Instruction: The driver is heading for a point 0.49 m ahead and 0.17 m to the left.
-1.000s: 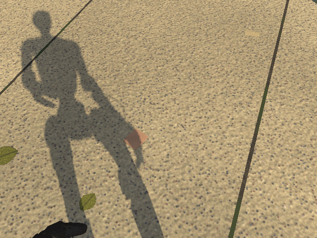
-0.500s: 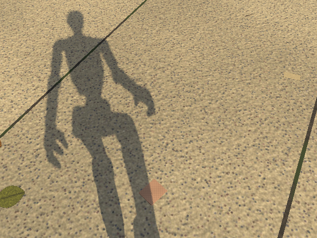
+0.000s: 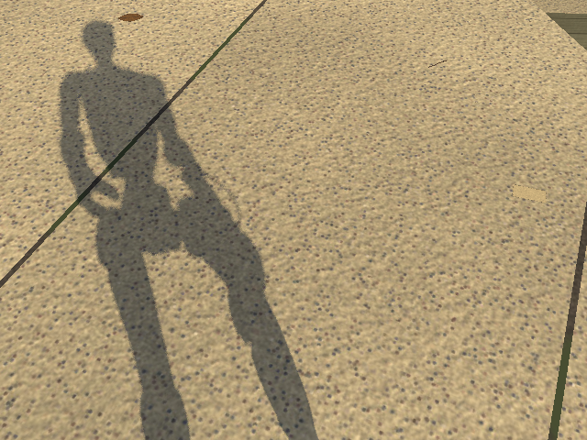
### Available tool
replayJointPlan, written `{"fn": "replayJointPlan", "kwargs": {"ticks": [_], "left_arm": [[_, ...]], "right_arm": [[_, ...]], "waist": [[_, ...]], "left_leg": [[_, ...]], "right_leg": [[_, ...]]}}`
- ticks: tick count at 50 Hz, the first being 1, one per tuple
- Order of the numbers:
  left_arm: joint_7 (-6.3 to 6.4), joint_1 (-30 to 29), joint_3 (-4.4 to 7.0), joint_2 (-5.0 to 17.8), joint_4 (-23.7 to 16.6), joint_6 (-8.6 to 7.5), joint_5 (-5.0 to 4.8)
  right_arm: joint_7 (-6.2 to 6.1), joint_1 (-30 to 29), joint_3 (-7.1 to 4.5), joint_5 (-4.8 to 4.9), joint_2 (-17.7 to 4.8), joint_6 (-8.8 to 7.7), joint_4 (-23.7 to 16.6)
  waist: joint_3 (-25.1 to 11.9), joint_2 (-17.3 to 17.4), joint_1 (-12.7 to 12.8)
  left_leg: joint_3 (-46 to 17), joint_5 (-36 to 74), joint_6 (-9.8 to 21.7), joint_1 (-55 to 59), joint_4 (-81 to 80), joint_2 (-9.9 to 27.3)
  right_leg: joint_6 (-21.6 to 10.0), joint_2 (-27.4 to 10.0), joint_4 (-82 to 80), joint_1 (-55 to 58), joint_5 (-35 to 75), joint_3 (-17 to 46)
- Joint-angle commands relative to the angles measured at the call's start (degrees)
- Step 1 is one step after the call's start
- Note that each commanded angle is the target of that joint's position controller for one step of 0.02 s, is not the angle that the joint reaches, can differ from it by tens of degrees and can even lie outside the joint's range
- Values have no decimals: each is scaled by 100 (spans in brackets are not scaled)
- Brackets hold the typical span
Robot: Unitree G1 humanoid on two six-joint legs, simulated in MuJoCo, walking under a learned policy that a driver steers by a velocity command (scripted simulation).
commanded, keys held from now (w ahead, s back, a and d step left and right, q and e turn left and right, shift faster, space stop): w+q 0.60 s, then no key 0.40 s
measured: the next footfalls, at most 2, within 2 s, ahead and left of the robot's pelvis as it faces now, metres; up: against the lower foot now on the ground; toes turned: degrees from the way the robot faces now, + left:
right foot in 0.08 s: +0.21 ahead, -0.12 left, +0.00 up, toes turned +1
left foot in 0.60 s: +0.42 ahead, +0.15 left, +0.00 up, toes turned +27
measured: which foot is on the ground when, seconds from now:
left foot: down 0.00-0.08, up 0.10-0.58, down 0.60-1.00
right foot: up 0.00-0.06, down 0.08-0.60, up 0.62-1.00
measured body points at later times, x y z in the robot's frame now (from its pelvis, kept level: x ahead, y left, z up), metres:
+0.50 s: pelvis +0.24 -0.01 +0.00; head +0.27 +0.00 +0.45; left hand +0.15 +0.24 -0.14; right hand +0.49 -0.18 -0.11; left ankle +0.35 +0.15 -0.70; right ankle +0.17 -0.12 -0.74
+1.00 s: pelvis +0.42 +0.10 +0.00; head +0.44 +0.13 +0.45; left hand +0.39 +0.37 -0.14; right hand +0.58 -0.11 -0.13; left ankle +0.38 +0.13 -0.74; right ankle +0.57 +0.01 -0.70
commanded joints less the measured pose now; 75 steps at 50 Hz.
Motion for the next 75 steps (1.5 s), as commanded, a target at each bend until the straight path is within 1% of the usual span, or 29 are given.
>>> {"fn": "replayJointPlan", "kwargs": {"ticks": [1,3,4,5,6,7,8,10,14,19,25,28,30,31,32,33,34,35,38,42,48,54,56,57,58,60,63,67,75], "left_arm": [[60,-146,146,607,-433,-160,-37],[148,1069,270,837,-79,-286,18],[236,2018,389,1262,44,-361,167],[260,2222,533,1861,-10,-309,248],[241,1887,487,1500,-65,-204,119],[223,1414,349,947,-170,-192,75],[205,1155,286,682,-176,-222,52],[244,1128,238,511,-83,-294,22],[228,1449,288,608,98,-459,-67],[211,1691,310,624,245,-444,-23],[260,2097,391,881,431,-349,-20],[296,2132,447,1095,487,-213,-5],[280,2047,472,1218,444,-87,-34],[270,2094,403,1001,296,-83,-33],[163,2315,270,321,-120,-116,-98],[193,1651,373,865,-164,-138,-61],[202,1484,323,677,-191,-168,-192],[230,1590,275,581,-64,-192,-177],[217,1934,308,595,133,86,47],[175,1852,283,432,173,241,8],[228,1112,229,405,105,295,-20],[385,1200,182,347,333,241,-60],[436,1584,163,417,518,132,-19],[452,1694,232,835,569,76,1],[418,1446,197,734,597,108,-102],[323,1016,100,380,551,152,-66],[384,1190,104,406,783,183,-120],[388,1239,97,349,999,178,-117],[392,1274,48,262,1373,205,-103]], "right_arm": [[-72,-107,-259,-44,-1115,-24,-297],[-58,-318,-274,-19,-1101,-21,-361],[-34,-362,-208,41,-837,-42,-545],[-44,174,-91,221,-208,-28,-766],[-81,225,-208,78,-772,57,-642],[-53,-97,-254,25,-867,93,-618],[2,-360,-234,14,-733,99,-651],[92,-481,-251,-100,-646,220,-679],[210,-933,-229,-127,-508,403,-891],[327,-1914,-153,-119,-451,417,-1267],[410,-2787,-85,-168,-484,391,-1645],[352,-2499,-150,-200,-605,389,-1620],[243,-1151,-298,-222,-811,298,-1224],[141,-274,-457,-317,-1260,249,-980],[69,-583,-584,-230,-1945,255,-1129],[21,-331,-556,-50,-1803,304,-1171],[-39,-686,-481,-27,-1564,286,-1089],[-47,-958,-370,12,-1162,243,-1073],[-49,-1425,-191,61,-759,148,-1092],[-52,-1191,-177,5,-930,67,-914],[-138,-882,-57,-25,-805,140,-639],[-213,-932,40,-49,-692,210,-370],[-240,-1010,80,14,-640,203,-331],[-236,-501,72,-12,-597,193,-282],[-251,-52,93,43,-419,287,0],[-290,-391,91,-28,-538,386,109],[-251,-786,87,5,-573,393,170],[-299,-733,157,16,-423,348,421],[-336,-659,238,10,-318,355,722]], "waist": [[70,729,333],[-478,416,878],[-1266,-204,1207],[-1835,-1479,945],[-1694,-990,814],[-912,-343,677],[-463,-134,610],[-218,-392,443],[-178,-265,363],[130,-212,487],[325,-215,699],[57,-355,513],[-731,-153,-85],[-1335,429,-404],[-1708,1795,103],[-1801,572,-225],[-1152,475,14],[-718,252,232],[-570,350,671],[-610,462,717],[-450,668,435],[-238,676,433],[-353,271,639],[-573,-223,284],[-629,-654,171],[-259,-445,238],[-93,-194,420],[-125,179,459],[32,267,470]], "left_leg": [[-1146,2809,705,-288,222,1598],[-964,3137,509,-615,1574,1238],[-624,2088,373,-1398,3132,811],[-16,-1217,165,-3296,4819,-85],[-356,-1438,257,-3761,5531,212],[-458,-904,279,-3853,5622,510],[-441,-475,226,-3735,5430,710],[-375,-167,89,-3476,5163,903],[-250,357,-72,-3789,5068,989],[-25,1280,-181,-4097,3868,1023],[559,1134,147,-3634,2473,846],[870,270,472,-2952,2199,385],[883,251,783,-1330,1630,-66],[-339,-1,1059,164,1304,749],[-3368,1320,1888,1656,856,2556],[-3520,2865,1861,1468,561,2627],[-2352,4318,1759,881,712,2521],[-1702,5002,1498,180,686,2189],[-858,5288,1040,-832,391,1661],[-438,5777,898,-827,297,1454],[-352,5290,672,-492,330,1422],[-640,4909,744,-488,781,1572],[-673,3826,373,-932,1064,1354],[-532,2194,207,-1258,1168,957],[-353,410,94,-1145,1024,574],[-457,227,103,-763,453,587],[-617,1157,135,-670,285,850],[-587,1236,55,-708,195,890],[-578,1157,52,-754,158,948]], "right_leg": [[-109,209,-366,594,-413,1],[-318,337,-985,2219,-547,-18],[-598,-700,-1173,3572,-1247,1006],[-1104,-2185,-1717,4910,-1867,3306],[-1277,-2173,-1989,4469,-2418,3902],[-1152,-1892,-2050,3770,-2492,3034],[-1037,-1597,-2217,3158,-1849,2217],[-813,-1209,-2401,2651,-834,1218],[-886,-1173,-2581,2676,227,360],[-897,-1029,-2703,2768,524,-484],[-778,-1219,-2428,3379,1238,-1094],[-672,-1250,-1373,3789,3491,-1402],[-548,-1139,707,3430,3770,-1587],[-329,-960,2446,2177,1933,-1583],[75,248,4464,-330,-3151,-1228],[60,231,4723,-613,-2811,-79],[12,-24,4580,-657,-2201,-7],[-24,-173,4061,-366,-1956,28],[2,-205,3305,553,-1760,61],[42,-28,2595,516,-1198,-46],[-6,50,1208,544,-691,-54],[-257,255,-241,1437,-1154,-71],[-374,-133,-1413,2652,859,330],[-559,-754,-1092,3273,2691,886],[-1074,-1105,-978,3017,3265,1169],[-825,-782,-1232,2388,1922,1045],[-472,-266,-1373,2403,882,649],[-494,-264,-1391,2685,920,634],[-476,-194,-1494,2597,600,605]]}}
